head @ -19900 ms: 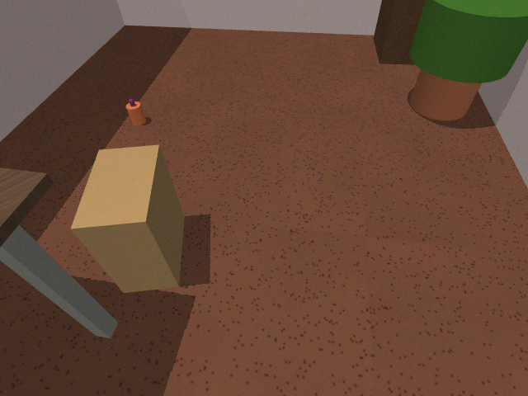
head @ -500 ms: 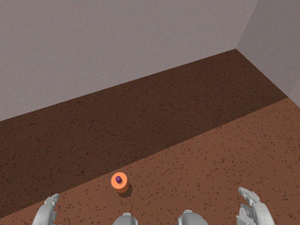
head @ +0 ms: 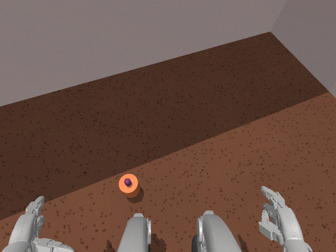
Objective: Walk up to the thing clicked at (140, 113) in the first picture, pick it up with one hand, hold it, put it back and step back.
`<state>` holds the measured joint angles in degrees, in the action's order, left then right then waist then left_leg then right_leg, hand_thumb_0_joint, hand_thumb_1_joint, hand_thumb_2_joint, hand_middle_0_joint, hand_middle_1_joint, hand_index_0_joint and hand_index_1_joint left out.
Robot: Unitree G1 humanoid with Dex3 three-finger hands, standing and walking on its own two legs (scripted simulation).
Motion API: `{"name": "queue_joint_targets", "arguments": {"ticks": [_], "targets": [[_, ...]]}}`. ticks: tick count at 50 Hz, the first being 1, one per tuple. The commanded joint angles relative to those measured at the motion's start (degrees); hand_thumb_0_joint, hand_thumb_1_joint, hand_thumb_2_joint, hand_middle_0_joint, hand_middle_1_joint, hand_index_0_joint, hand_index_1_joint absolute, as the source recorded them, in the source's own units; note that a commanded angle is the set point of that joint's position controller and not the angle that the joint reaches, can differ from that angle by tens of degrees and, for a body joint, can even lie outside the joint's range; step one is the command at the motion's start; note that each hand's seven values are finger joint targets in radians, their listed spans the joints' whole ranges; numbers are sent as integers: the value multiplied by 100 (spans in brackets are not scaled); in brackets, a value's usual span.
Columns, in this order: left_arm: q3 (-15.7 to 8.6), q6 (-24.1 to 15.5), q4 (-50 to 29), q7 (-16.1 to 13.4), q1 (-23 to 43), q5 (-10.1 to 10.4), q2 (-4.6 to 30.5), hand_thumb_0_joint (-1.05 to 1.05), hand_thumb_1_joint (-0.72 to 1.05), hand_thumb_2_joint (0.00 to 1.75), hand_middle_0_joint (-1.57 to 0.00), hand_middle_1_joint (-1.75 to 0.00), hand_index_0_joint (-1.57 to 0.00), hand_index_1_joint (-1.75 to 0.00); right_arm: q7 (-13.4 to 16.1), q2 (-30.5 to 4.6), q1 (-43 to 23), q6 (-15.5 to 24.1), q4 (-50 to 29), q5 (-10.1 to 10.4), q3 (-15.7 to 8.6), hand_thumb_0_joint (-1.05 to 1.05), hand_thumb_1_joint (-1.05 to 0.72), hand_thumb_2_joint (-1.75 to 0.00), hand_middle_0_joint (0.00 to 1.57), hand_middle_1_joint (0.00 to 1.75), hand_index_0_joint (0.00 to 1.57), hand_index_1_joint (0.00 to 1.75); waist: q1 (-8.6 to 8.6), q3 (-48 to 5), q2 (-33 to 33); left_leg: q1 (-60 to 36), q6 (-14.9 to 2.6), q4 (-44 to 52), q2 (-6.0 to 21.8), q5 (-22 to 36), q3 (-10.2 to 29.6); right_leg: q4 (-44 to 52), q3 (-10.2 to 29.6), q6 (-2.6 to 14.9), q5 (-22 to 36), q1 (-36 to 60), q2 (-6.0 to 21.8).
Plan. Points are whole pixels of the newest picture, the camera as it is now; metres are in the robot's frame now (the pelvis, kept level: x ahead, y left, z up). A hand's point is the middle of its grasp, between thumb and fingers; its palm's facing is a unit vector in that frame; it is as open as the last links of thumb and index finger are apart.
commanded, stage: go down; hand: left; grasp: from the side
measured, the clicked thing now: (129, 185) +0.39 +0.19 -0.57
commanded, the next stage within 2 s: approach in 1.90 s
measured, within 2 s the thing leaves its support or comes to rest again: neither
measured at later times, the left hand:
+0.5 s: hand (56, 200) +0.27 +0.35 -0.20, palm faces +0.15 -0.97 -0.21, open 17.2 cm
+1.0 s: hand (58, 190) +0.30 +0.37 -0.25, palm faces +0.13 -0.98 -0.14, open 17.3 cm
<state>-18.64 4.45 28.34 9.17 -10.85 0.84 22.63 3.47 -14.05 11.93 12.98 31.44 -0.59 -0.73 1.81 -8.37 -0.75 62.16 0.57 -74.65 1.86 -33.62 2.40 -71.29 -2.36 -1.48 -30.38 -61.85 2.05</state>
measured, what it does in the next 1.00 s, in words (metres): lowers itself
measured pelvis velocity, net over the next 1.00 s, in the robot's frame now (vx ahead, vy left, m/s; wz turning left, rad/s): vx -0.07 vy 0.00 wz -0.04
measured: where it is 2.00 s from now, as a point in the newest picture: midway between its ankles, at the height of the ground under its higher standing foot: outside the picture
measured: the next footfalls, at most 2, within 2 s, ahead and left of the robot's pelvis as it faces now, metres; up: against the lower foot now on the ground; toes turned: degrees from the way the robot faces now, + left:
none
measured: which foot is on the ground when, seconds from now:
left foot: down 0.00-1.00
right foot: down 0.00-1.00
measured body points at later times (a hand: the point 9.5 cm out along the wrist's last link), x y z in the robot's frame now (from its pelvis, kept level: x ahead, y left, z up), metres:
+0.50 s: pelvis -0.06 -0.01 -0.15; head +0.12 +0.02 +0.26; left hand +0.25 +0.40 -0.18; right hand +0.11 -0.27 -0.26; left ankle +0.01 +0.12 -0.62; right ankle +0.03 -0.14 -0.62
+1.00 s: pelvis -0.07 +0.00 -0.23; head +0.12 +0.05 +0.17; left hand +0.29 +0.42 -0.24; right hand +0.07 -0.28 -0.33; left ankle +0.01 +0.12 -0.62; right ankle +0.03 -0.14 -0.62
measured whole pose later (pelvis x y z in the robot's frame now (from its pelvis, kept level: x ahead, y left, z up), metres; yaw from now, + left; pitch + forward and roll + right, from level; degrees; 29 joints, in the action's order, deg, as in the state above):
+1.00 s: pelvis -0.07 +0.00 -0.23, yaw -2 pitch +32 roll -5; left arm -41.5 -22.5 57.3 35.1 26.7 8.4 42.9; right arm 1.1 -19.9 7.0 10.7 39.4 -2.0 3.6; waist 4.0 -7.4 -1.5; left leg 114.1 1.1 -121.6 0.3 -39.5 5.9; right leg -116.6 -2.7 -1.3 -35.5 -113.0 2.5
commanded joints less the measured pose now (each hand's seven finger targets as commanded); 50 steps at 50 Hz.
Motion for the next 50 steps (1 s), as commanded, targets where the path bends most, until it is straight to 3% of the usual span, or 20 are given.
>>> {"name": "queue_joint_targets", "arguments": {"ticks": [1, 5, 8, 12, 14, 17, 18, 21, 24, 27, 30, 32, 36, 37, 40, 41, 44, 47, 50], "targets": [[-930, -1110, -187, 381, 1008, 303, 1572, 0, -52, 3, -8, -8, -8, -7, 20, -1063, 47, 357, -504, 36, -388, 0, -95, -91, 20, 30, 20, 30, 46, -1739, 508, 0, -129, 130, -156, 1258, -52, -195, 82, 254, 936, 1, -106], [-1143, -1759, -128, 886, 1521, 401, 2022, 0, -48, 8, -6, -10, -5, -10, 30, -1234, 78, 308, -372, 11, -408, 0, -93, -91, 20, 30, 20, 30, -104, -2498, 939, 73, -69, -266, -130, 1266, 53, -777, 148, 317, 809, -591, -64], [-1319, -1911, 427, 1095, 1703, 442, 2200, 0, -54, 8, -6, -11, -6, -11, 20, -1357, 13, 206, -294, 11, -387, 0, -90, -90, 20, 30, 20, 30, -181, -2503, 1003, 355, -22, -377, -100, 862, 204, -1117, 58, 322, 512, -1119, -90], [-1867, -2086, 615, 1190, 1836, 552, 2673, 0, -58, 9, -6, -13, -6, -13, -15, -1438, 22, 86, -294, 59, -347, 0, -89, -90, 20, 30, 20, 30, -351, -3012, 903, 652, -64, -697, -129, 966, 237, -1475, 4, 338, 633, -1242, -91], [-1963, -2170, 684, 1293, 1981, 599, 2774, 0, -55, 9, -6, -13, -6, -13, -26, -1454, 36, 42, -217, 48, -333, 0, -89, -90, 20, 30, 20, 30, -305, -3175, 783, 821, -99, -1002, -167, 1280, 147, -1593, 25, 342, 826, -1249, -84], [-2145, -2366, 774, 1444, 2511, 687, 2967, 0, -51, 11, -5, -13, -5, -13, -25, -1442, 33, 24, -119, 32, -292, 0, -89, -90, 20, 30, 20, 30, -192, -3213, 581, 1296, -162, -1399, -187, 1270, 28, -1724, 106, 322, 830, -1289, -91], [-2104, -2432, 854, 1511, 2688, 702, 2925, 0, -51, 11, -5, -13, -5, -12, -27, -1442, -9, 27, -83, 24, -274, 0, -89, -90, 20, 30, 20, 30, -122, -3189, 627, 1366, -171, -1512, -180, 1296, 22, -1820, 99, 329, 854, -1463, -99], [-2117, -2626, 1320, 1681, 3320, 722, 3063, 0, -51, 10, -5, -13, -6, -12, -11, -1506, 57, 32, 70, 2, -279, 0, -89, -90, 20, 30, 20, 30, 81, -2855, 523, 1986, -206, -1774, -179, 610, 3, -1937, 132, 307, 338, -1859, -95], [-2135, -2787, 1499, 1868, 3700, 721, 3340, 0, -50, 9, -5, -13, -6, -12, -24, -1481, 30, 38, 74, -25, -204, 0, -89, -90, 20, 30, 20, 30, 89, -2748, 455, 2553, -237, -1914, -182, -142, -44, -1885, 262, 270, -379, -1933, -82], [-2212, -2878, 1541, 2028, 4033, 708, 3652, 0, -50, 7, -5, -11, -6, -10, -45, -1580, 7, 28, 83, -26, -178, 0, -89, -90, 20, 30, 20, 30, 29, -2830, 812, 2461, -204, -1851, -138, -668, 49, -2086, 176, 278, -772, -2387, -100], [-2466, -2923, 1554, 2106, 4110, 750, 3931, 0, -50, 6, -5, -10, -6, -9, -64, -1650, 21, 10, 92, -35, -82, 0, -90, -90, 20, 30, 20, 30, -78, -3261, 1052, 2322, -172, -2047, -152, -232, 56, -2481, 32, 307, -325, -2419, -109], [-2484, -2899, 1769, 2169, 4005, 799, 3876, 0, -51, 5, -5, -10, -6, -9, -64, -1738, 56, -26, 223, -27, -88, 0, -90, -90, 20, 30, 20, 30, -104, -3107, 1220, 2203, -144, -2027, -123, -249, 149, -2710, -101, 333, -262, -2807, -126], [-2676, -2885, 1802, 2221, 3969, 836, 4135, 0, -52, 5, -5, -8, -5, -8, -79, -1735, -33, -50, 146, -16, -12, 0, -90, -90, 20, 30, 20, 30, -190, -3170, 1153, 2535, -152, -2279, -151, -5, 101, -2914, -125, 349, -104, -2802, -119], [-2622, -2868, 1884, 2269, 3964, 852, 4032, 0, -54, 5, -5, -8, -6, -8, -84, -1783, 42, -60, 240, -13, -44, 0, -91, -90, 20, 30, 20, 30, -106, -3071, 1165, 2528, -152, -2326, -146, 48, 118, -2972, -155, 360, -65, -2906, -125], [-2740, -2901, 1805, 2347, 4132, 909, 4135, 0, -52, 6, -5, -7, -4, -7, -108, -1841, 65, -77, 270, -17, -52, 0, -91, -91, 20, 30, 20, 30, -98, -3179, 1219, 2477, -123, -2502, -139, 383, 173, -3223, -189, 380, 161, -3109, -114], [-2654, -2924, 1757, 2400, 4259, 927, 4076, 0, -50, 5, -5, -7, -4, -6, -106, -1822, 67, -78, 318, -26, -59, 0, -91, -90, 20, 30, 20, 30, -40, -3097, 1187, 2632, -139, -2571, -138, 271, 146, -3210, -178, 367, 74, -3146, -116], [-2694, -2990, 1836, 2476, 4523, 967, 4072, 0, -51, 5, -4, -7, -4, -6, -129, -1860, 106, -67, 390, -47, -51, 0, -92, -91, 20, 30, 20, 30, 53, -3072, 1179, 2689, -143, -2737, -135, 230, 193, -3387, -209, 370, 55, -3379, -105], [-2689, -3042, 1815, 2568, 4731, 951, 4201, 0, -52, 6, -5, -8, -5, -7, -137, -1885, 176, -73, 471, -91, -44, 0, -91, -91, 20, 30, 20, 30, 68, -3248, 1221, 2723, -150, -2942, -148, 287, 113, -3454, -183, 363, 73, -3371, -99], [-2743, -3064, 1816, 2598, 4975, 920, 4417, 0, -51, 6, -5, -7, -5, -7, -150, -1901, 171, -70, 497, -114, -17, 0, -91, -91, 20, 30, 20, 30, 106, -3222, 1171, 2979, -176, -2990, -153, -107, 106, -3497, -203, 336, -223, -3392, -101]]}}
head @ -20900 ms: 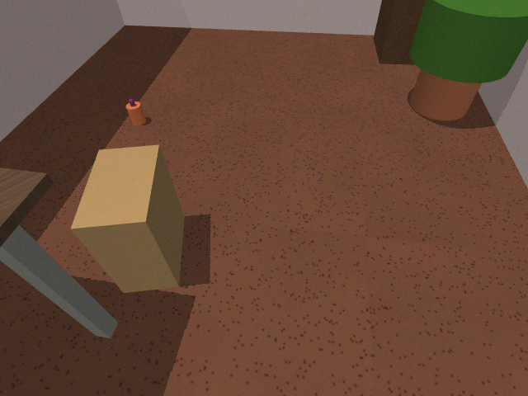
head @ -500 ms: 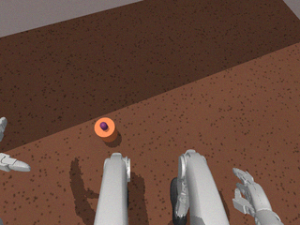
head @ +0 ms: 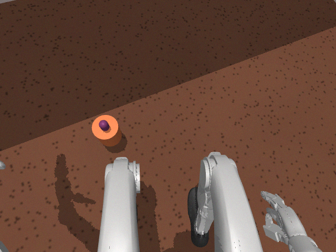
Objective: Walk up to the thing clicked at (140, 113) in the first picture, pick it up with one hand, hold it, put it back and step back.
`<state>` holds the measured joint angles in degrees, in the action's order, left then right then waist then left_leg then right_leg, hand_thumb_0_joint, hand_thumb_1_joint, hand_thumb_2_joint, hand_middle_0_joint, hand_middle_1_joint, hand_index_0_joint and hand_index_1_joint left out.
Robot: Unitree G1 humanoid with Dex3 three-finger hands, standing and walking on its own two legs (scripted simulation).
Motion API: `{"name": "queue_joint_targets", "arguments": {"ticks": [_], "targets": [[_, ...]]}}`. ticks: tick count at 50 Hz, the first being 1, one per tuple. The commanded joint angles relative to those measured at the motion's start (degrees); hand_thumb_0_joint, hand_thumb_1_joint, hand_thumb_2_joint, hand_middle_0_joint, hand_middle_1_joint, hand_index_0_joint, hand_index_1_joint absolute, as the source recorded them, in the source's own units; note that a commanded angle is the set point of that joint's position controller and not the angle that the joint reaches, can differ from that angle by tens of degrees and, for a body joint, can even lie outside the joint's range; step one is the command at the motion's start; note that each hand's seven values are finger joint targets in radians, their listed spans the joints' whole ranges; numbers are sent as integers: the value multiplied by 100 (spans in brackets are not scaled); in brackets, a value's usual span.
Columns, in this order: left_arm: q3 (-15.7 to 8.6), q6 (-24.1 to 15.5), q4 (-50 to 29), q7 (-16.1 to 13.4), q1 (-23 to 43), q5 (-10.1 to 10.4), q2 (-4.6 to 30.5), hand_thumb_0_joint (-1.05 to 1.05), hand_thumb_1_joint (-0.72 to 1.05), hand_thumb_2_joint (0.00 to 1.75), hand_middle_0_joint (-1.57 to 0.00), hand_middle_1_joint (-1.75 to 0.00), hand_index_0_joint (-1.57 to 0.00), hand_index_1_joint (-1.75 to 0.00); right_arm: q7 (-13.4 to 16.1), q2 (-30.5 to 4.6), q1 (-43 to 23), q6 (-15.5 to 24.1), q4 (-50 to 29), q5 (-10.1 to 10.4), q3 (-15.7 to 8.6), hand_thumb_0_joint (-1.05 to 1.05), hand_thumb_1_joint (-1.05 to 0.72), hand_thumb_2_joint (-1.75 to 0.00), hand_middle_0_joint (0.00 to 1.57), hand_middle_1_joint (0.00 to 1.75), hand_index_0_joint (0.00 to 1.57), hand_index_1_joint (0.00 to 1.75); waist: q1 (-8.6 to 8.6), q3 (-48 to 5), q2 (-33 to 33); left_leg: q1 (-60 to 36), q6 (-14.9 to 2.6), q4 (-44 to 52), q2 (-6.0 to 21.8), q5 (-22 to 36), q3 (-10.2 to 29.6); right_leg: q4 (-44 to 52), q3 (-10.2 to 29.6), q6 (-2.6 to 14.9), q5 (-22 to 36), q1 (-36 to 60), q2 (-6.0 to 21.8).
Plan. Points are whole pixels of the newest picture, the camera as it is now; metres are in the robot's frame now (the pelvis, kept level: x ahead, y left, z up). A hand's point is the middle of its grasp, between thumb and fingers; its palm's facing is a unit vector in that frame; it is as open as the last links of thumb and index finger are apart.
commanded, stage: go down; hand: left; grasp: from the side
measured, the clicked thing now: (107, 130) +0.46 +0.21 -0.34
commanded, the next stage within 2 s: approach in 0.90 s
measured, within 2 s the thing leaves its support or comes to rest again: neither
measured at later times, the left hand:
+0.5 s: hand out of the picture +0.38 +0.40 -0.04, palm faces +0.17 -0.98 -0.11, open 17.3 cm
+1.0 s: hand out of the picture +0.39 +0.41 -0.05, palm faces +0.17 -0.98 -0.09, open 17.3 cm
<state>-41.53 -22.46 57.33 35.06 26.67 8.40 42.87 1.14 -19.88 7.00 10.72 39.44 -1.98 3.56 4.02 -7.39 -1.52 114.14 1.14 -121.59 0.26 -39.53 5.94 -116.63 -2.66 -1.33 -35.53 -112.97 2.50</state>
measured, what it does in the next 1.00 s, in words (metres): lowers itself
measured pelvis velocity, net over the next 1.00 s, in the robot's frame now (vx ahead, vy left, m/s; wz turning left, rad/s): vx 0.00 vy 0.00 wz -0.02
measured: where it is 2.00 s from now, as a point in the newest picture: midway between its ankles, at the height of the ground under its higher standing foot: (163, 232)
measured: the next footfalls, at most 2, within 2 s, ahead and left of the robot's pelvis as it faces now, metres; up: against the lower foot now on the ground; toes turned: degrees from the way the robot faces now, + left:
none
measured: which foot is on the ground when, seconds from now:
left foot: down 0.00-1.00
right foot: down 0.00-1.00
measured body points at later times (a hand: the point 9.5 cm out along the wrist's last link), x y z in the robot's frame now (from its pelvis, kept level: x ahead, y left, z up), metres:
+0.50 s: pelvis +0.00 +0.00 -0.04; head +0.20 +0.06 +0.36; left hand +0.37 +0.45 -0.03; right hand +0.14 -0.28 -0.14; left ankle +0.08 +0.13 -0.39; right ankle +0.11 -0.13 -0.39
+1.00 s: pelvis +0.00 +0.00 -0.06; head +0.20 +0.07 +0.34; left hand +0.38 +0.46 -0.04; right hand +0.14 -0.28 -0.15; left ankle +0.08 +0.13 -0.39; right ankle +0.11 -0.13 -0.39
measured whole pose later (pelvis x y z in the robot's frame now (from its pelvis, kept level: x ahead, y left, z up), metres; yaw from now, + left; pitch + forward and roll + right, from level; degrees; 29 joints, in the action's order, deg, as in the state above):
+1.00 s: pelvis +0.00 +0.00 -0.06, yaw -1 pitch +31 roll -7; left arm -45.8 -23.6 61.8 40.0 34.8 9.1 49.6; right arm -0.1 -21.0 6.4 9.2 40.6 -3.1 5.9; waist 5.6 -4.7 -2.1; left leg 123.2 0.8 -132.4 -0.8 -40.1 7.1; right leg -126.3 -2.8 -2.0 -36.1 -120.9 2.6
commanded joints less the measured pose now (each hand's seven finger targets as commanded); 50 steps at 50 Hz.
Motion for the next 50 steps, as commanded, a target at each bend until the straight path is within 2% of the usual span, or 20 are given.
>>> {"name": "queue_joint_targets", "arguments": {"ticks": [1, 4, 8, 12, 16, 19, 20, 21, 22, 27, 30, 36, 38, 40, 41, 44, 45, 47, 48, 50], "targets": [[-474, -372, -992, 25, 1212, 164, 2408, 0, -50, 7, -4, -8, -4, -7, 79, -1331, 681, 140, -239, 21, -442, 0, -91, -90, 20, 30, 20, 30, -183, -3228, 1246, -2206, -236, 1687, 7, 394, -254, 1020, -169, 323, 227, 1605, -152], [-549, -365, -1030, 41, 1334, 164, 2633, 0, -50, 8, -4, -8, -4, -8, 74, -1370, 596, 126, -295, 22, -412, 0, -91, -90, 20, 30, 20, 30, -211, -3213, 1349, -2096, -246, 1690, 10, 166, -225, 912, -206, 322, 76, 1463, -155], [-549, -317, -934, 99, 1362, 191, 2665, 0, -50, 8, -4, -8, -4, -8, 67, -1362, 614, 111, -265, 19, -369, 0, -91, -90, 20, 30, 20, 30, -207, -3217, 1280, -1909, -253, 1539, -18, 167, -279, 834, -221, 323, 33, 1432, -159], [-499, -292, -793, 185, 1378, 237, 2512, 0, -50, 9, -3, -8, -3, -8, 55, -1390, 637, 90, -193, 26, -362, 0, -91, -91, 20, 30, 20, 30, -168, -3132, 1388, -2028, -221, 1413, -14, 483, -209, 622, -257, 353, 279, 1106, -142], [-634, -311, -767, 206, 1408, 243, 2698, 0, -52, 8, -4, -8, -3, -8, 46, -1403, 689, 92, -188, 17, -349, 0, -92, -91, 20, 30, 20, 30, -180, -3248, 1329, -1949, -225, 1268, -43, 584, -249, 584, -245, 343, 332, 1203, -144], [-600, -362, -855, 262, 1504, 281, 2624, 0, -49, 8, -4, -8, -4, -8, 36, -1410, 711, 83, -147, 15, -340, 0, -91, -91, 20, 30, 20, 30, -150, -3269, 1421, -1994, -210, 1231, -38, 735, -211, 443, -279, 358, 436, 1109, -127], [-694, -356, -838, 254, 1527, 277, 2801, 0, -50, 8, -4, -8, -3, -8, 26, -1423, 773, 77, -108, 0, -329, 0, -91, -91, 20, 30, 20, 30, -182, -3378, 1456, -2016, -204, 1167, -42, 862, -250, 431, -249, 360, 513, 1207, -128], [-618, -358, -751, 288, 1526, 283, 2620, 0, -49, 9, -4, -8, -3, -8, 26, -1424, 763, 66, -100, 2, -335, 0, -91, -91, 20, 30, 20, 30, -128, -3357, 1453, -2084, -194, 1141, -34, 929, -214, 366, -279, 367, 567, 1076, -121], [-650, -362, -842, 283, 1588, 259, 2718, 0, -50, 9, -4, -8, -3, -8, 20, -1447, 792, 60, -111, -2, -348, 0, -91, -91, 20, 30, 20, 30, -132, -3398, 1500, -2124, -187, 1163, -34, 937, -187, 343, -286, 371, 568, 1053, -119], [-726, -366, -795, 278, 1674, 244, 2880, 0, -49, 9, -4, -8, -3, -8, 2, -1441, 735, 28, -108, -21, -310, 0, -91, -91, 20, 30, 20, 30, -163, -3207, 1413, -1804, -226, 1117, -44, 596, -241, 358, -274, 348, 307, 1050, -125], [-677, -389, -785, 311, 1799, 265, 2828, 0, -49, 10, -3, -8, -3, -8, 5, -1432, 706, 22, -99, -34, -303, 0, -91, -91, 20, 30, 20, 30, -105, -3159, 1324, -1608, -269, 992, -65, 440, -336, 416, -250, 327, 190, 1094, -135], [-712, -410, -738, 347, 1874, 254, 2983, 0, -49, 10, -3, -8, -3, -8, -6, -1473, 685, 6, -115, -29, -286, 0, -91, -91, 20, 30, 20, 30, -108, -3084, 1420, -1609, -252, 1010, -39, 294, -256, 301, -291, 339, 93, 884, -141], [-656, -413, -650, 387, 1863, 265, 2865, 0, -48, 10, -4, -8, -3, -9, -13, -1488, 719, 6, -96, -29, -277, 0, -91, -91, 20, 30, 20, 30, -43, -3102, 1478, -1697, -226, 1011, -35, 401, -194, 215, -325, 347, 179, 831, -134], [-775, -414, -571, 409, 1741, 304, 2959, 0, -48, 10, -4, -9, -3, -9, -14, -1510, 727, -2, -94, -31, -259, 0, -91, -91, 20, 30, 20, 30, -78, -3186, 1485, -1738, -214, 941, -46, 684, -213, 169, -322, 351, 373, 901, -124], [-673, -410, -493, 437, 1784, 317, 2804, 0, -49, 10, -3, -8, -2, -9, -14, -1516, 741, -16, -70, -37, -260, 0, -91, -91, 20, 30, 20, 30, -54, -3158, 1420, -1788, -213, 888, -37, 764, -203, 151, -320, 354, 445, 800, -131], [-811, -436, -653, 442, 1870, 314, 3059, 0, -50, 9, -4, -8, -3, -9, -20, -1516, 736, -31, -89, -58, -247, 0, -91, -91, 20, 30, 20, 30, -74, -3259, 1431, -1676, -229, 786, -53, 897, -270, 160, -295, 344, 523, 996, -128], [-757, -422, -555, 446, 1835, 301, 2953, 0, -51, 9, -4, -8, -3, -9, -28, -1509, 773, -39, -78, -61, -245, 0, -91, -91, 20, 30, 20, 30, -44, -3228, 1418, -1707, -224, 779, -53, 907, -272, 158, -309, 347, 530, 957, -133], [-794, -442, -633, 461, 1867, 277, 3020, 0, -48, 9, -4, -9, -3, -9, -28, -1561, 729, -47, -79, -65, -255, 0, -91, -91, 20, 30, 20, 30, -50, -3265, 1648, -1948, -191, 851, -37, 895, -173, 56, -336, 370, 547, 749, -121], [-859, -457, -850, 450, 2021, 260, 3213, 0, -49, 9, -4, -8, -3, -9, -26, -1566, 760, -54, -97, -72, -255, 0, -91, -91, 20, 30, 20, 30, -65, -3362, 1730, -1929, -192, 844, -42, 871, -195, 71, -325, 364, 523, 853, -117], [-782, -431, -703, 453, 1863, 278, 2998, 0, -52, 15, -6, -13, -3, -16, -31, -1540, 737, -62, -120, -54, -266, 0, -93, -91, 20, 30, 20, 30, -57, -3250, 1546, -1760, -213, 831, -48, 753, -222, 112, -326, 352, 428, 837, -127]]}}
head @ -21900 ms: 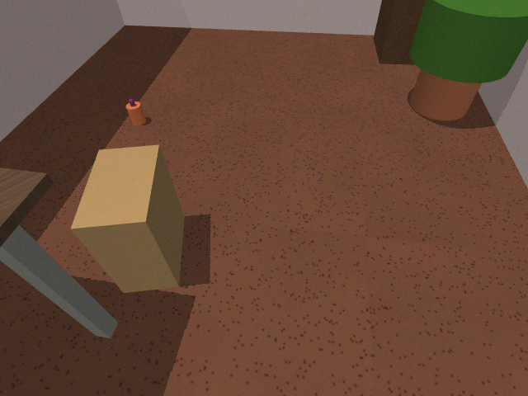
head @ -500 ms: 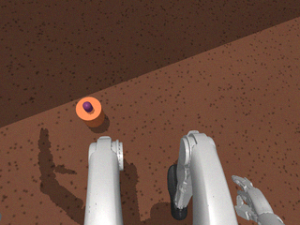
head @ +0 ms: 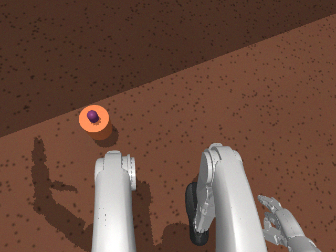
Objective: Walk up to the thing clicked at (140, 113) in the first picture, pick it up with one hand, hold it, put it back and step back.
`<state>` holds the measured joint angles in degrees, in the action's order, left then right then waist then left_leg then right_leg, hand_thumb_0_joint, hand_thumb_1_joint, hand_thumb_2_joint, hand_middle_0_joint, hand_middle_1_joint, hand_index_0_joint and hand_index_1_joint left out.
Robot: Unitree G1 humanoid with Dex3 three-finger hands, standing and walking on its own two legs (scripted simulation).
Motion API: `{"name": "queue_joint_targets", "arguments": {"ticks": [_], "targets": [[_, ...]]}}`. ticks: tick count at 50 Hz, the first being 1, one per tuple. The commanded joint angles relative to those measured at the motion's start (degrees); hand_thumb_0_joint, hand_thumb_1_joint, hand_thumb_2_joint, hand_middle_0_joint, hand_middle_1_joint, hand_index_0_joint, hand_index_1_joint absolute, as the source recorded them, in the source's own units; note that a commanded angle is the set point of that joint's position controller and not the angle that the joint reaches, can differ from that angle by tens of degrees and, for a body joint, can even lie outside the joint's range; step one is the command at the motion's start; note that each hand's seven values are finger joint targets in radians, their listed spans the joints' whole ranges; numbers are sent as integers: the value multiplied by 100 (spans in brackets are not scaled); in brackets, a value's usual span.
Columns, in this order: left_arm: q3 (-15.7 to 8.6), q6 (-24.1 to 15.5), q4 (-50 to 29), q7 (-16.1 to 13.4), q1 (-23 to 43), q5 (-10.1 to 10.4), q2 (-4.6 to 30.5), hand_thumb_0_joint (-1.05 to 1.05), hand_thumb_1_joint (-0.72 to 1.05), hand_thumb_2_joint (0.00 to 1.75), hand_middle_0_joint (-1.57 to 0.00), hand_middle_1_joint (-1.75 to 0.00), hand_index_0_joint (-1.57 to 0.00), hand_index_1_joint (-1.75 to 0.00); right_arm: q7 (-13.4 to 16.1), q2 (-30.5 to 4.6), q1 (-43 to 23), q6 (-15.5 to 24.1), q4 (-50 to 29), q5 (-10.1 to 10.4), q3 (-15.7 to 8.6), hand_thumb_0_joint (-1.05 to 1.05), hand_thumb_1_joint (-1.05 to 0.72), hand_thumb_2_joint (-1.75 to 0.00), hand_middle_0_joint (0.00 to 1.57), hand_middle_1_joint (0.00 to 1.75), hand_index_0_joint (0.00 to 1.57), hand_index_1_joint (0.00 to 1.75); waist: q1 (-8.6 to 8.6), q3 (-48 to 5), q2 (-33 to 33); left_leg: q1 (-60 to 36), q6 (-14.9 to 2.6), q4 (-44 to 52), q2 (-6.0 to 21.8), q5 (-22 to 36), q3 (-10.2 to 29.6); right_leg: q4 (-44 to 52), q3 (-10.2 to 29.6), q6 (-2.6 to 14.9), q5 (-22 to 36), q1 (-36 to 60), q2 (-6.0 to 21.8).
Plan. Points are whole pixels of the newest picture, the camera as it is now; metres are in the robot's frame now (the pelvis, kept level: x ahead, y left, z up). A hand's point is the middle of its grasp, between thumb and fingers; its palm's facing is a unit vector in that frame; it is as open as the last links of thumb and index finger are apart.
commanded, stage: approach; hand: left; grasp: from the side
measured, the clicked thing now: (96, 121) +0.45 +0.21 -0.28
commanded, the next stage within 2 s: close in in 0.52 s
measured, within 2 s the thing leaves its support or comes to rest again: neither
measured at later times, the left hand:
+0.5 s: hand (36, 125) +0.40 +0.34 -0.16, palm faces +0.14 -0.99 +0.05, open 17.3 cm
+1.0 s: hand (80, 126) +0.43 +0.25 -0.24, palm faces +0.12 -0.99 +0.04, open 17.6 cm
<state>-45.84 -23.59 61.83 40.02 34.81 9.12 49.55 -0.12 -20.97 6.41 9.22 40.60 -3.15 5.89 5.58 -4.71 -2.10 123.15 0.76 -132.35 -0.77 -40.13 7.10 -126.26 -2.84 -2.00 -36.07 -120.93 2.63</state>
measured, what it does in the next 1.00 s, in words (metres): lowers itself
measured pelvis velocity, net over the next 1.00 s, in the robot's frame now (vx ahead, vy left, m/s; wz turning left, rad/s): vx -0.02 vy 0.02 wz -0.14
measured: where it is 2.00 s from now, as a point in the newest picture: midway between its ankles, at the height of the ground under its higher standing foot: (160, 231)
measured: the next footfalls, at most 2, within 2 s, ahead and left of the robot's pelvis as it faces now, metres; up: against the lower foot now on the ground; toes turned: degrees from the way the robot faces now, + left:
none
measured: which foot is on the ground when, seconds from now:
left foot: down 0.00-1.00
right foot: down 0.00-1.00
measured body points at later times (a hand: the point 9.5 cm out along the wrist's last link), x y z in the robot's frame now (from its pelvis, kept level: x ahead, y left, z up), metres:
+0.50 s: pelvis -0.01 +0.00 -0.06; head +0.22 +0.13 +0.31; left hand +0.39 +0.39 -0.16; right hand +0.16 -0.27 -0.11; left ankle +0.08 +0.12 -0.33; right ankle +0.12 -0.14 -0.33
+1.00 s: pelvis -0.02 +0.02 -0.08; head +0.21 +0.17 +0.27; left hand +0.41 +0.30 -0.24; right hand +0.11 -0.25 -0.11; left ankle +0.08 +0.12 -0.33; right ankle +0.12 -0.14 -0.33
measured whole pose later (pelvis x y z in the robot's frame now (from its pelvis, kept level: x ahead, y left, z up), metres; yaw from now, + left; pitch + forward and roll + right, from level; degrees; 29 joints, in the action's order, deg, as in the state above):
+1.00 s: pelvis -0.02 +0.02 -0.08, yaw -8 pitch +12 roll -17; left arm -33.9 -61.3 83.3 15.1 36.0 6.3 46.2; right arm -7.0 -21.9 -7.4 3.1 33.6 -18.5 26.3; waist 14.2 15.1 -14.2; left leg 126.0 0.2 -152.1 -1.3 -39.4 18.8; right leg -136.1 -11.4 -3.7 -31.2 -118.8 -1.4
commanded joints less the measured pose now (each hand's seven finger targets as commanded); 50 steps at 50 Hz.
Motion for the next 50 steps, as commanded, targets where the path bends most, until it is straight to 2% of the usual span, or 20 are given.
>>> {"name": "queue_joint_targets", "arguments": {"ticks": [1, 4, 6, 9, 13, 17, 21, 24, 26, 28, 29, 32, 36, 38, 39, 40, 42, 43, 45, 50], "targets": [[-311, -319, -1137, -36, 997, 236, 2259, 0, -57, 7, -8, -8, -5, -10, 83, -1404, 777, 98, -257, 73, -490, 0, -91, -90, 20, 30, 20, 30, -191, -3459, 1527, -2524, -195, 1909, 42, 669, -364, 1130, -310, 406, 350, 1663, -153], [-223, -394, -713, 43, 607, 385, 1815, 0, -55, 4, -7, -9, -5, -10, 67, -1418, 694, 125, -263, 77, -459, 0, -91, -90, 20, 30, 20, 30, -141, -3108, 1328, -2349, -196, 1849, 58, 581, -299, 1045, -373, 399, 312, 1498, -168], [-57, -557, -501, 127, 653, 538, 1405, 0, -54, 4, -7, -8, -5, -10, 55, -1428, 598, 151, -307, 70, -423, 0, -91, -90, 20, 30, 20, 30, 36, -2875, 1129, -2214, -207, 1677, 63, 604, -255, 988, -423, 392, 345, 1309, -188], [38, -942, -346, 200, 913, 723, 1333, 0, -54, 3, -7, -8, -5, -9, 35, -1478, 420, 226, -408, 35, -315, 0, -91, -90, 20, 30, 20, 30, 187, -2665, 1029, -2024, -206, 1473, 74, 482, -191, 884, -469, 378, 278, 1183, -212], [195, -1505, 137, 148, 1142, 797, 1201, 0, -51, 5, -6, -8, -5, -10, -16, -1504, 241, 313, -456, -104, -114, 0, -91, -90, 20, 30, 20, 30, 338, -2501, 795, -1630, -214, 1093, 66, 334, -249, 762, -511, 352, 188, 1329, -258], [107, -2034, 369, -66, 1228, 598, 1764, 0, -48, 8, -6, -9, -4, -10, -93, -1622, -20, 278, -529, -322, 91, 0, -90, -90, 20, 30, 20, 30, 235, -2608, 1177, -1778, -154, 934, 127, 226, -241, 543, -600, 357, 110, 1391, -307], [-9, -2437, 460, -339, 1336, 445, 2074, 0, -52, 9, -5, -9, -3, -11, -142, -1748, -249, 88, -556, -543, 355, 0, -91, -91, 20, 30, 20, 30, 282, -2660, 1764, -2145, -62, 845, 183, 549, -142, 248, -719, 375, 411, 1436, -330], [180, -2719, 497, -477, 1402, 412, 1766, 0, -53, 10, -5, -9, -3, -11, -182, -1832, -393, -33, -566, -722, 529, 0, -92, -91, 20, 30, 20, 30, 499, -2723, 2092, -2507, 33, 687, 236, 940, -19, 73, -836, 371, 721, 1441, -344], [211, -2914, 308, -579, 1633, 326, 1947, 0, -53, 10, -5, -10, -3, -12, -183, -1882, -467, -101, -492, -841, 604, 0, -92, -91, 20, 30, 20, 30, 558, -2703, 2497, -2714, 95, 636, 268, 1094, 47, -70, -886, 385, 813, 1327, -357], [623, -3003, 601, -638, 1490, 262, 1425, 0, -56, 8, -6, -11, -4, -12, -207, -1897, -592, -162, -492, -935, 687, 0, -93, -91, 20, 30, 20, 30, 767, -2486, 2450, -2698, 127, 546, 294, 1115, 152, -123, -987, 377, 856, 1226, -374], [622, -3069, 646, -704, 1461, 228, 1455, 0, -59, 8, -6, -11, -4, -12, -215, -1918, -612, -189, -475, -979, 717, 0, -94, -91, 20, 30, 20, 30, 792, -2440, 2432, -2658, 126, 493, 296, 1106, 172, -136, -1017, 373, 885, 1228, -385], [848, -3226, 1051, -905, 1120, 259, 1005, 0, -61, 1, -7, -8, -6, -8, -262, -1981, -721, -284, -521, -1086, 871, 0, -95, -91, 20, 30, 20, 30, 933, -2161, 2226, -2584, 158, 370, 287, 1435, 296, -218, -1172, 347, 1171, 1344, -400], [873, -3513, 1339, -1333, 1084, 358, 798, 0, -61, 0, -7, -9, -7, -9, -370, -2039, -939, -388, -687, -1181, 1092, 0, -95, -91, 20, 30, 20, 30, 1038, -1887, 1813, -2228, 115, 210, 280, 1248, 431, -219, -1323, 276, 1162, 1566, -444], [614, -3731, 1103, -1646, 1135, 313, 1122, 0, -61, 0, -7, -9, -7, -8, -422, -2084, -977, -443, -712, -1271, 1169, 0, -95, -91, 20, 30, 20, 30, 970, -2014, 1932, -2299, 135, 139, 284, 1398, 452, -269, -1363, 261, 1316, 1809, -477], [625, -3838, 1122, -1787, 1125, 267, 1085, 0, -61, 0, -7, -9, -8, -8, -447, -2137, -1026, -485, -747, -1310, 1189, 0, -95, -91, 20, 30, 20, 30, 1021, -1952, 1999, -2378, 173, 198, 287, 1429, 522, -320, -1434, 265, 1293, 1740, -479], [601, -3906, 1115, -1920, 1143, 214, 1136, 0, -61, 1, -7, -9, -7, -9, -469, -2127, -1044, -513, -773, -1352, 1231, 0, -95, -91, 20, 30, 20, 30, 999, -1946, 2050, -2371, 166, 157, 294, 1388, 515, -308, -1435, 263, 1288, 1802, -505], [792, -4053, 1185, -2159, 1255, 72, 887, 0, -61, 1, -7, -9, -7, -8, -515, -2117, -1096, -571, -736, -1405, 1298, 0, -95, -91, 20, 30, 20, 30, 1179, -1621, 2162, -2346, 202, 257, 305, 1189, 600, -309, -1505, 261, 1162, 1642, -496], [745, -4117, 1089, -2283, 1310, -25, 1098, 0, -59, 2, -7, -9, -7, -8, -531, -2137, -1155, -582, -784, -1442, 1318, 0, -94, -91, 20, 30, 20, 30, 1148, -1568, 2183, -2214, 179, 236, 306, 1007, 586, -273, -1501, 264, 1078, 1673, -524], [903, -4155, 1239, -2466, 1263, -184, 1008, 0, -56, 3, -6, -8, -6, -7, -552, -2159, -1134, -628, -756, -1492, 1331, 0, -94, -91, 20, 30, 20, 30, 1243, -1421, 2162, -2096, 158, 189, 303, 809, 563, -213, -1508, 240, 1004, 1695, -536], [1519, -4203, 1534, -2714, 1304, -406, 679, 0, -54, 3, -5, -7, -6, -6, -619, -2240, -1239, -696, -828, -1555, 1398, 0, -93, -90, 20, 30, 20, 30, 1522, -780, 1986, -1739, 121, 343, 326, -15, 733, -135, -1644, 210, 547, 1381, -548]]}}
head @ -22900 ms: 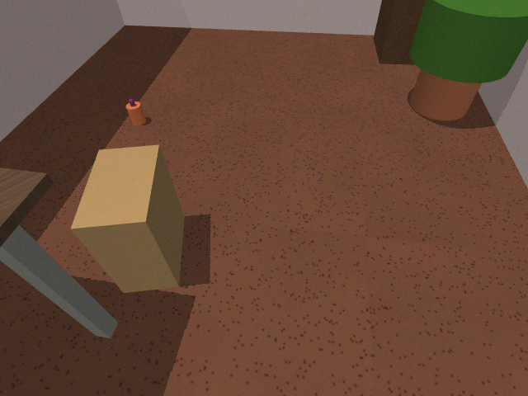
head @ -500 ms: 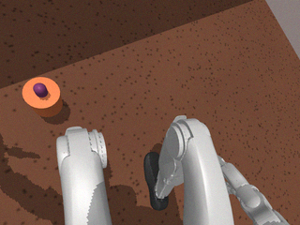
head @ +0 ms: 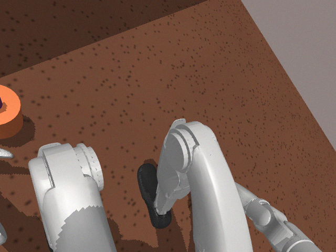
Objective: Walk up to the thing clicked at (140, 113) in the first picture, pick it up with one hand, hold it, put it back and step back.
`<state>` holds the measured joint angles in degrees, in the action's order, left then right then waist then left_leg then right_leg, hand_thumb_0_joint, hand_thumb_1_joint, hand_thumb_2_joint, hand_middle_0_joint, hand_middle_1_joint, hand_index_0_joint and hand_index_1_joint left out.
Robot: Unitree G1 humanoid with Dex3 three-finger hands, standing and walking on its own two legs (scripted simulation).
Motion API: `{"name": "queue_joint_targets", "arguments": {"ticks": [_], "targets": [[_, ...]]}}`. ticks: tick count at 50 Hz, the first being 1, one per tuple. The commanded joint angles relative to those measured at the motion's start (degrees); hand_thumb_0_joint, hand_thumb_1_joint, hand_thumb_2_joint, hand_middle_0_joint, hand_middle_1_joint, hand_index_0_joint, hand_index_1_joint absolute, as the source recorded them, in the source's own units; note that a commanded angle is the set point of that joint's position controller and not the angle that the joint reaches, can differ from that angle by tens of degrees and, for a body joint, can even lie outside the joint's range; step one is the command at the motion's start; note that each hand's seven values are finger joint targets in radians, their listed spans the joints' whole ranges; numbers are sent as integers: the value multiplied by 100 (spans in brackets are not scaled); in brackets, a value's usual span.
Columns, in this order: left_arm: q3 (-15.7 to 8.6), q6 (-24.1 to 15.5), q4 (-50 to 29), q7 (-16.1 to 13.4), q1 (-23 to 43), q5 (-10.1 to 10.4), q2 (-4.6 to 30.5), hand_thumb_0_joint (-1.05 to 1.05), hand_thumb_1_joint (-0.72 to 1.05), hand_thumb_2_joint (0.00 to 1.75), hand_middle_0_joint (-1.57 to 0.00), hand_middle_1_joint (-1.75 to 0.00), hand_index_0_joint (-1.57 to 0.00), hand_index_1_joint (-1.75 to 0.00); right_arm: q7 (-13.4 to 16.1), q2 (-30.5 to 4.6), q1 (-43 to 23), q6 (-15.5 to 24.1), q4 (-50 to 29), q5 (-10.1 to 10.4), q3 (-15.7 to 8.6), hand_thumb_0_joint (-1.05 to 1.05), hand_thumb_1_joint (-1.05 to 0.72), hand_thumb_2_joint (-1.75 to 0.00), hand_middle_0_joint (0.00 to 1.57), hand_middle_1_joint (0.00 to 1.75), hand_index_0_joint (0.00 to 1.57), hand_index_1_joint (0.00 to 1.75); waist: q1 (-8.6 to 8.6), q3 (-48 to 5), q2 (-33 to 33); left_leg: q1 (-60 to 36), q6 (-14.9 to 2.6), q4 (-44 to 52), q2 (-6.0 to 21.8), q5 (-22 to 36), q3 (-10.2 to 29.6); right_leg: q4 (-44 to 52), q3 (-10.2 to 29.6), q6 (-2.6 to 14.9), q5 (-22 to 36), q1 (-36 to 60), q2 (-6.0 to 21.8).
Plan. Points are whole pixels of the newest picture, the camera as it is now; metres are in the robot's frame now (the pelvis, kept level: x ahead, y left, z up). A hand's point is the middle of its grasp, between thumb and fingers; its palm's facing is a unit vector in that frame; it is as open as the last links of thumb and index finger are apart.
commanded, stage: close in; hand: left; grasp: from the side
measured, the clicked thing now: out of the picture +0.44 +0.26 -0.20
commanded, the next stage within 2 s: rest palm in 0.24 s
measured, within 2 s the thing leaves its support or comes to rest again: leaves its support in 1.62 s
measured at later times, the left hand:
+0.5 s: hand out of the picture +0.42 +0.26 -0.18, palm faces +0.28 -0.96 +0.01, open 16.9 cm
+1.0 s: hand out of the picture +0.43 +0.26 -0.18, palm faces +0.33 -0.94 -0.01, open 11.3 cm
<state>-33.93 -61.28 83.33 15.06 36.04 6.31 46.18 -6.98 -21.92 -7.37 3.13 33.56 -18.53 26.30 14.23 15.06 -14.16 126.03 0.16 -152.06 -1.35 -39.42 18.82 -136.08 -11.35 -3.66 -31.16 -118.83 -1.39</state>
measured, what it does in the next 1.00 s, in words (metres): stands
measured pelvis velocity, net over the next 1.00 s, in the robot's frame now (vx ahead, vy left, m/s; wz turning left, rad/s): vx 0.00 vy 0.01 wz -0.04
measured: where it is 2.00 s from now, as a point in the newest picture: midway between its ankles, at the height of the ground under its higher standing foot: (118, 229)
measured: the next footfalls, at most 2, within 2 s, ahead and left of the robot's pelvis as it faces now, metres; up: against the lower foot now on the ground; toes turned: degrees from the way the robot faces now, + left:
none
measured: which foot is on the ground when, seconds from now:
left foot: down 0.00-1.00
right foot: down 0.00-1.00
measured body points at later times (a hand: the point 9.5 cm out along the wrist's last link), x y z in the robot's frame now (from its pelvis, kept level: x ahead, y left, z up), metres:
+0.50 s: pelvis +0.00 +0.01 +0.00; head +0.23 +0.20 +0.33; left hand +0.40 +0.31 -0.18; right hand +0.15 -0.24 -0.02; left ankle +0.09 +0.12 -0.25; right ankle +0.16 -0.13 -0.25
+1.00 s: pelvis +0.00 +0.01 +0.01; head +0.23 +0.20 +0.33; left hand +0.41 +0.31 -0.17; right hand +0.16 -0.24 -0.02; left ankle +0.09 +0.12 -0.25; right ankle +0.16 -0.13 -0.25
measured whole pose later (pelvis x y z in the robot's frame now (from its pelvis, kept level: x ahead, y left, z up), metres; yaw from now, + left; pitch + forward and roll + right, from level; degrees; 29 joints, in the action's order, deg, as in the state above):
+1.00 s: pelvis +0.00 +0.01 +0.01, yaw -2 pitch +11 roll -20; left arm -25.2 -69.3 90.9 -4.9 38.7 1.1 48.9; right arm -9.2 -21.1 -10.1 0.1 32.2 -23.0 31.4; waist 15.9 17.7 -16.7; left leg 125.0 -0.2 -152.4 -0.6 -40.9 21.9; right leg -133.8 -13.8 -4.6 -30.8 -117.1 -2.8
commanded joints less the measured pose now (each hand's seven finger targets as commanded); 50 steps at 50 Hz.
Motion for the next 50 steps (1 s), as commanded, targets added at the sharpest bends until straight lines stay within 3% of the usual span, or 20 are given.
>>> {"name": "queue_joint_targets", "arguments": {"ticks": [1, 3, 8, 15, 18, 23, 27, 33, 40, 45, 50], "targets": [[356, -454, -616, -259, 1159, -101, 968, 0, -55, 2, -5, -7, -6, -6, 56, -2174, 132, -94, -153, -15, -640, 0, -93, -90, 20, 30, 20, 30, 682, -2714, 3069, -1995, 177, 2329, 377, -208, -385, 863, -821, 356, -10, 1158, -140], [560, -497, -574, -306, 1209, -40, 825, 0, -56, 3, -4, -7, -5, -6, 46, -2196, 40, -88, -225, -23, -614, 0, -93, -90, 20, 30, 20, 30, 745, -2616, 2857, -1907, 150, 2309, 373, -411, -309, 873, -840, 327, -121, 1059, -154], [527, -685, -407, -599, 1295, 101, 852, 0, -56, 5, -4, -8, -5, -7, 8, -2183, 12, -77, -251, -104, -498, 0, -92, -90, 20, 30, 20, 30, 784, -2608, 2594, -1847, 101, 2183, 340, -357, -217, 918, -834, 291, -24, 1238, -199], [455, -956, -204, -1185, 1081, -208, 1035, 0, -48, 13, -4, -8, -4, -8, -32, -2157, -32, -184, -301, -288, -377, 0, -91, -91, 20, 30, 20, 30, 696, -2494, 2971, -2057, 191, 2257, 413, 42, -172, 817, -875, 336, 261, 1402, -236], [689, -999, -183, -1262, 1027, -405, 951, 0, -36, 16, -7, -7, -6, -9, -51, -2152, -79, -255, -286, -333, -364, 0, -90, -91, 20, 30, 20, 30, 745, -2421, 3186, -2183, 230, 2320, 450, 176, -111, 724, -926, 353, 379, 1337, -245], [614, -1107, -380, -1509, 1175, -279, 857, 0, -30, 17, -8, -7, -6, -8, -90, -2190, 3, -282, -230, -406, -318, 0, -90, -91, 20, 30, 20, 30, 874, -2779, 3078, -2413, 218, 2087, 435, 624, -101, 780, -916, 306, 792, 1650, -274], [700, -1187, -397, -1667, 1396, -357, 959, 0, -11, 33, -31, -29, -29, -30, -105, -2188, 1, -295, -139, -435, -269, 0, -89, -90, 20, 30, 20, 30, 985, -2799, 3196, -2517, 231, 2086, 461, 674, -29, 768, -950, 304, 861, 1641, -280], [876, -1143, -276, -1789, 1579, -620, 1081, 0, 7, 46, -42, -41, -41, -41, -110, -2122, -96, -392, -133, -469, -215, 0, -89, -90, 20, 30, 20, 30, 1031, -2583, 3210, -2321, 224, 2108, 469, 530, -51, 806, -954, 324, 700, 1531, -298], [817, -1127, -188, -1965, 1727, -443, 952, 0, 15, 57, -53, -53, -52, -53, -132, -2118, -108, -373, -135, -451, -208, 0, -89, -90, 20, 30, 20, 30, 1099, -2662, 2795, -2110, 124, 2015, 415, 230, -67, 982, -934, 288, 586, 1626, -327], [880, -1153, -74, -2029, 1821, -560, 1071, 0, 27, 70, -67, -68, -67, -68, -121, -2104, -135, -399, -121, -437, -186, 0, -88, -90, 20, 30, 20, 30, 1125, -2543, 2907, -2111, 147, 2127, 437, 152, -6, 944, -982, 315, 496, 1469, -331], [949, -1178, -129, -2008, 1881, -608, 992, 0, 21, 80, -78, -81, -78, -81, -134, -2071, -139, -394, -104, -448, -206, 0, -89, -90, 20, 30, 20, 30, 1130, -2517, 3035, -2216, 161, 2148, 451, 179, -27, 935, -938, 328, 508, 1446, -320]]}}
